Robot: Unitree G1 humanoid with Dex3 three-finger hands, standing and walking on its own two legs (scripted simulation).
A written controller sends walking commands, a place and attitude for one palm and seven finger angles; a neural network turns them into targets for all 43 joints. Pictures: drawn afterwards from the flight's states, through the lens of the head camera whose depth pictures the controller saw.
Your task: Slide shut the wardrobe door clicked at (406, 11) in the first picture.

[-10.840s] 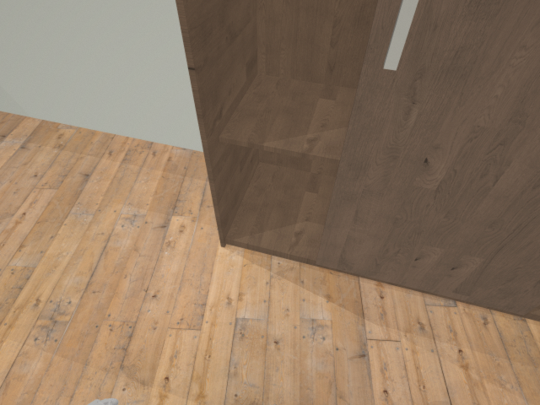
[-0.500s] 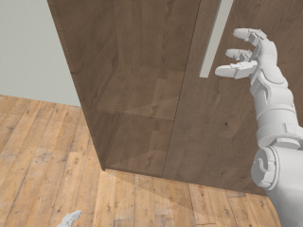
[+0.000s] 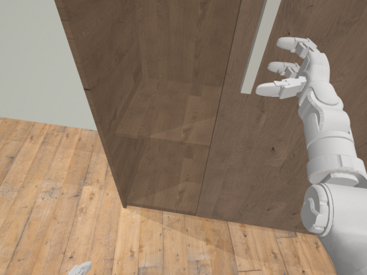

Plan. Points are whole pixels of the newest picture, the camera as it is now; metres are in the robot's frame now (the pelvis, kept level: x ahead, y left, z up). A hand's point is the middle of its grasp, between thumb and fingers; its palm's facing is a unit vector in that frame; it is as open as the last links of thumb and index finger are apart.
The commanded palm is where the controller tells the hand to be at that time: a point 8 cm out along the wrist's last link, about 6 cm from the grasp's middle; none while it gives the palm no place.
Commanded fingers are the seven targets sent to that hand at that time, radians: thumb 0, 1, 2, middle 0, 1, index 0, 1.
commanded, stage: feel for the door with the fingertips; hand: right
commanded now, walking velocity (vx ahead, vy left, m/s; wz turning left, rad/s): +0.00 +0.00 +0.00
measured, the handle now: (256, 46) +0.55 -0.10 +0.26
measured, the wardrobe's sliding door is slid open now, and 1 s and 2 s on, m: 0.40 0.40 0.40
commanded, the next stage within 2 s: slide the fingers in behind the handle in 0.58 s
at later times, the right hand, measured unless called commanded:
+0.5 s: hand (273, 64) +0.49 -0.13 +0.25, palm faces +0.07 +1.00 +0.00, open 14.0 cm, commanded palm +0.47 -0.17 +0.24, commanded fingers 0.00 0.50 -0.30 0.30 1.20 0.30 1.20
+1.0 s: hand (266, 65) +0.50 -0.12 +0.25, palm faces +0.05 +1.00 +0.01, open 13.9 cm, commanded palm +0.47 -0.17 +0.24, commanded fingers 0.00 0.50 -0.30 0.30 1.20 0.30 1.20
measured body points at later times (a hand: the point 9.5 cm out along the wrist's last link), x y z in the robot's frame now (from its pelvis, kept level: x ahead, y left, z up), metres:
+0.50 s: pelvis +0.00 +0.00 +0.00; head +0.01 +0.01 +0.45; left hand +0.05 +0.26 -0.13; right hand +0.48 -0.18 +0.25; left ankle -0.01 +0.11 -0.74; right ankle -0.01 -0.11 -0.74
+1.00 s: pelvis -0.01 -0.01 +0.00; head +0.01 +0.01 +0.45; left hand +0.01 +0.25 -0.13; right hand +0.49 -0.17 +0.25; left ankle -0.01 +0.11 -0.74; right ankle -0.01 -0.11 -0.74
